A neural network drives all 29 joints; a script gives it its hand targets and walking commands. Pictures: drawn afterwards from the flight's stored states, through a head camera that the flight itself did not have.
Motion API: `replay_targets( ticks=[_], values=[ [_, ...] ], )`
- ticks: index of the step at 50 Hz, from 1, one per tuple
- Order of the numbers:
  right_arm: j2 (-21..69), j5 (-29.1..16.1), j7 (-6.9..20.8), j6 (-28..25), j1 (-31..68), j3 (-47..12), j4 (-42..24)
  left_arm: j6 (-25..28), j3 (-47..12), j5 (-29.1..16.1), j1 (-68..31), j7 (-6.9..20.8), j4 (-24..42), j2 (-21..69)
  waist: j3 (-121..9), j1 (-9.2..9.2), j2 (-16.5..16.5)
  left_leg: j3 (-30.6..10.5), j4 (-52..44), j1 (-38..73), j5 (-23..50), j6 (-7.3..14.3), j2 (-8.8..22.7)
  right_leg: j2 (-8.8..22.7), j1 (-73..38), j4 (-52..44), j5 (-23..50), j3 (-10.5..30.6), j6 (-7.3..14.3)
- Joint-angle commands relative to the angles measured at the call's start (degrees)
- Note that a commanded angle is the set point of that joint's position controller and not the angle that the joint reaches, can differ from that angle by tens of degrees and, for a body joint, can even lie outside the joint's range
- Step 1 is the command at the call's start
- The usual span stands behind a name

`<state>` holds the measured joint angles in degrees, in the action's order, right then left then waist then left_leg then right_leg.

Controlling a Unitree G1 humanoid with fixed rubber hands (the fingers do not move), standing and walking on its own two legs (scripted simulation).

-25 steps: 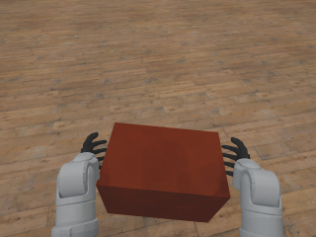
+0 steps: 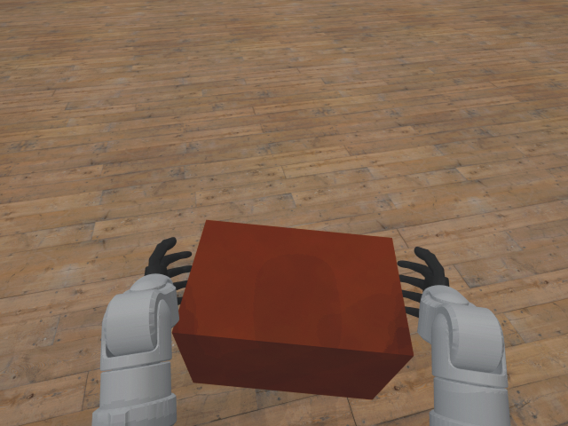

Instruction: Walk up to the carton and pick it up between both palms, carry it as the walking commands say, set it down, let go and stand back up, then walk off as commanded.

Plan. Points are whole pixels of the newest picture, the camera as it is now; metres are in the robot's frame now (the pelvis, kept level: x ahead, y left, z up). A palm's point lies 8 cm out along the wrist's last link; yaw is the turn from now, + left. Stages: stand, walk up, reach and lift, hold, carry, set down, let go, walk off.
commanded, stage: carry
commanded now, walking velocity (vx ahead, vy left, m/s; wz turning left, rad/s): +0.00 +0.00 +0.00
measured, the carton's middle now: (290, 311) +0.31 +0.01 -0.01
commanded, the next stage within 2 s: hold in 0.72 s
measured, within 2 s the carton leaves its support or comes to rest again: neither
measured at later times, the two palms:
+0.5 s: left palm (157, 295) +0.28 +0.18 +0.08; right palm (436, 304) +0.26 -0.18 +0.08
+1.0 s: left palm (151, 324) +0.26 +0.20 +0.05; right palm (422, 317) +0.26 -0.17 +0.05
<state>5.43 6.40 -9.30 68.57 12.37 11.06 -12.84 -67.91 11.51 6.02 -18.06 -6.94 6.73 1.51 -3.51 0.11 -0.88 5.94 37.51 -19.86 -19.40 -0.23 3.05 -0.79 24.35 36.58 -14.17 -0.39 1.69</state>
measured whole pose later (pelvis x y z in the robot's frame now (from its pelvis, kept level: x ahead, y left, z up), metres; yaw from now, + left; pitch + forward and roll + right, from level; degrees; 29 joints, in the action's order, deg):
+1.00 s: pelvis +0.00 +0.00 +0.01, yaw +0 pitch -2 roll +0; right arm 5.8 13.2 -2.1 44.5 6.6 10.0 5.0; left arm -41.9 15.4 13.5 -10.2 -0.2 -9.7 4.8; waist -3.4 1.5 -1.1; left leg 5.2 31.7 -12.5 -16.7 -0.1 2.5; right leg -0.8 16.8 30.8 -11.6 -0.4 1.6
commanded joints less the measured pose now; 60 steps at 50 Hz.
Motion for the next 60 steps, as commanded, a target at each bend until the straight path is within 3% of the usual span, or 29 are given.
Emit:
replay_targets(
  ticks=[1,5,7,11,13,15,19,21,24,25,28,30,31,36,37,38,39,40,42,43,46,47,48,49,50,51,53,57,60],
  values=[
    [52.1,-26.7,22.7,-1.8,33.7,-42.2,-5.5,1.6,-39.5,-24.2,-25.0,20.4,8.4,57.8,-24.0,0.01,-0.4,-6.7,-6.7,4.9,10.1,2.0,4.5,8.6,-11.4,-6.6,18.5,4.8,4.0],
    [52.1,-25.8,22.5,-1.4,31.2,-41.7,-2.9,1.5,-38.3,-23.2,-23.4,20.3,6.8,57.5,-22.4,-0.05,-3.5,-6.3,-6.5,3.9,6.7,1.8,4.3,8.5,-11.8,-8.3,16.7,5.4,3.8],
    [51.3,-25.9,22.8,-1.6,33.0,-41.8,-4.2,1.4,-38.0,-22.6,-23.2,20.1,5.9,57.9,-23.2,-0.03,0.6,-6.1,-6.9,5.3,9.0,1.7,4.6,9.0,-11.4,-7.5,18.5,5.4,4.3],
    [51.5,-26.4,22.4,-2.0,33.3,-42.5,-5.3,1.8,-38.8,-23.5,-24.2,20.3,8.6,57.0,-23.2,0.02,0.6,-5.9,-7.0,4.6,7.5,1.6,4.8,8.9,-12.0,-7.9,19.4,5.5,3.8],
    [52.2,-26.9,22.2,-1.8,34.6,-42.9,-5.8,1.6,-38.2,-23.3,-22.4,20.4,6.7,57.5,-22.3,-0.20,-4.7,-5.4,-5.6,4.5,4.8,1.1,3.8,9.4,-11.2,-9.8,18.7,6.7,3.7],
    [51.7,-26.1,22.4,-1.6,32.3,-42.3,-3.8,1.6,-39.3,-24.0,-24.9,20.5,7.6,57.8,-22.5,0.03,-0.2,-5.9,-7.1,4.6,7.3,1.3,4.3,9.1,-11.4,-8.3,19.9,5.3,3.6],
    [51.5,-26.1,22.6,-1.8,33.1,-42.2,-3.4,1.4,-37.9,-22.8,-22.1,20.7,4.9,57.1,-21.6,-0.07,-3.0,-6.0,-6.7,3.1,4.1,1.4,4.6,9.0,-11.3,-10.4,13.3,6.4,3.6],
    [51.0,-26.0,22.9,-1.8,33.3,-42.8,-4.8,1.7,-39.0,-23.1,-24.5,20.5,7.3,57.3,-21.9,-0.04,0.4,-6.4,-7.6,5.3,6.6,1.7,4.9,8.9,-9.7,-9.3,15.2,5.7,4.0],
    [51.3,-25.7,22.6,-2.2,33.8,-42.7,-5.2,2.0,-38.7,-22.9,-24.0,20.5,7.8,56.8,-21.7,-0.06,-3.1,-5.8,-6.2,3.9,4.1,1.3,3.8,9.4,-10.6,-10.3,16.1,7.0,3.6],
    [51.9,-25.7,22.6,-1.8,32.3,-41.8,-3.3,1.7,-39.3,-23.2,-25.2,20.2,7.9,57.4,-20.4,0.01,0.7,-5.9,-7.9,3.7,4.5,1.3,4.2,9.2,-10.2,-10.1,14.6,6.1,3.7],
    [50.8,-25.6,22.8,-2.4,33.2,-41.9,-3.9,2.0,-37.9,-22.4,-23.3,20.6,5.3,56.9,-20.9,-0.02,-1.6,-6.9,-7.8,3.3,3.3,1.7,4.8,8.6,-9.9,-10.4,9.2,5.9,3.4],
    [51.3,-25.9,22.7,-2.3,33.5,-42.3,-4.3,1.8,-38.3,-22.6,-24.5,20.2,7.3,56.9,-22.4,0.04,1.0,-6.4,-6.7,2.9,7.4,1.5,4.8,8.5,-12.4,-8.7,17.4,5.7,3.4],
    [51.8,-26.6,22.6,-2.0,34.2,-42.3,-4.9,1.9,-38.7,-22.9,-23.8,20.1,7.3,57.3,-23.0,0.01,-2.1,-6.5,-6.3,3.7,7.5,1.3,4.5,8.5,-11.4,-7.6,17.8,5.8,3.8],
    [51.4,-25.7,22.3,-2.6,33.1,-42.2,-3.3,2.2,-37.8,-22.4,-22.8,20.5,5.9,55.8,-19.6,0.01,-2.5,-6.8,-7.7,3.3,4.3,1.7,4.8,8.2,-9.7,-9.8,12.6,5.2,3.1],
    [38.8,-2.9,22.9,-14.6,19.7,-16.0,43.8,12.8,-8.2,0.8,-12.1,20.7,-39.2,48.1,1.4,2.63,6.8,-7.9,-16.9,7.5,-0.8,1.6,-4.9,-0.6,-10.6,-15.7,-1.8,6.7,2.5],
    [39.9,-3.2,23.2,-21.4,18.0,-18.5,35.7,19.1,-10.9,2.0,-9.1,20.5,-37.8,48.7,-1.7,3.02,7.3,-8.8,-16.1,9.2,6.2,2.4,-5.1,-2.1,-15.6,-14.2,4.0,6.4,2.5],
    [41.7,-3.5,24.1,-26.5,17.8,-22.4,26.9,24.7,-15.3,-0.2,-11.3,21.1,-28.2,48.3,-9.0,0.73,5.1,-9.2,-15.4,10.5,12.5,2.6,-5.3,-3.0,-22.4,-12.7,13.9,8.0,1.9],
    [45.6,-6.1,24.7,-29.4,19.8,-28.6,17.7,27.7,-22.0,-3.2,-12.3,22.0,-18.6,51.9,-16.5,1.07,3.6,-9.4,-14.8,10.5,19.1,2.8,-5.7,-3.4,-27.6,-11.7,22.7,8.1,1.6],
    [53.3,-13.8,25.4,-31.4,33.3,-39.8,2.5,30.8,-34.1,-10.5,-23.9,23.7,0.1,58.0,-32.4,3.01,0.6,-9.6,-12.1,13.5,34.4,2.4,-6.0,-2.8,-35.3,-8.5,40.5,8.7,-0.2],
    [53.9,-15.1,24.7,-31.5,36.6,-40.7,1.1,30.9,-37.7,-12.3,-26.0,23.8,-0.5,58.7,-32.1,1.75,1.6,-9.3,-13.3,10.8,32.1,1.9,-6.8,-2.6,-36.4,-8.1,42.0,8.0,-1.1],
    [48.5,-11.9,22.9,-29.6,29.7,-36.7,6.4,29.3,-37.6,-12.2,-24.4,24.0,-4.5,54.6,-21.0,-0.55,4.5,-8.5,-16.1,10.5,21.1,1.9,-7.0,-2.2,-28.7,-11.3,28.1,7.1,-0.7],
    [48.9,-10.8,22.9,-29.0,27.8,-34.9,10.1,28.9,-36.4,-12.4,-24.5,24.6,-7.6,52.1,-17.8,-1.04,2.0,-8.6,-16.6,9.1,14.5,2.3,-7.0,-1.8,-27.5,-12.9,20.5,6.7,-0.7],
    [49.5,-9.5,22.8,-28.3,27.7,-33.2,14.8,28.7,-34.0,-11.4,-25.7,24.9,-11.1,50.6,-12.9,-0.61,0.5,-8.7,-17.6,7.2,9.2,2.9,-6.5,-1.7,-24.7,-13.7,12.6,6.3,-0.6],
    [48.4,-9.0,23.7,-28.7,28.9,-33.5,15.8,29.1,-31.5,-8.8,-23.7,24.8,-13.1,50.0,-12.6,2.08,1.8,-7.9,-17.9,5.9,8.4,3.0,-6.2,-1.9,-25.3,-14.1,10.2,5.8,-0.4],
    [49.8,-8.7,24.2,-28.2,27.2,-31.9,20.1,29.1,-31.5,-8.4,-25.6,25.0,-14.0,50.3,-10.4,2.17,5.1,-7.7,-18.6,4.6,5.4,2.8,-6.1,-1.8,-24.8,-14.4,7.1,6.3,0.1],
    [50.3,-8.0,24.3,-28.2,28.4,-31.2,20.8,29.5,-30.2,-8.4,-27.0,25.5,-14.1,49.0,-9.9,0.98,-0.5,-8.1,-18.4,3.8,2.8,2.9,-5.8,-1.5,-25.5,-15.9,3.2,7.0,-0.5],
    [51.3,-7.9,25.4,-28.3,30.9,-29.6,23.8,29.3,-29.0,-6.9,-28.5,25.7,-17.2,49.5,-8.8,2.43,4.1,-7.2,-19.5,2.3,-0.2,2.7,-5.5,-1.9,-25.9,-15.9,1.5,6.9,0.3],
    [52.4,-7.8,25.8,-29.5,36.7,-29.6,21.2,30.7,-28.1,-7.2,-32.5,27.4,-18.4,49.7,-11.1,1.32,-0.5,-6.7,-18.3,3.2,-0.2,3.3,-6.2,-0.9,-26.7,-17.9,-2.0,7.9,-0.7],
    [52.7,-6.6,25.8,-29.1,36.1,-28.5,23.2,30.5,-26.2,-5.5,-29.7,27.7,-21.0,49.9,-9.4,2.61,2.2,-6.4,-19.3,1.3,-0.1,3.6,-6.5,-0.7,-27.5,-17.5,-0.8,7.5,-0.6]
  ],
)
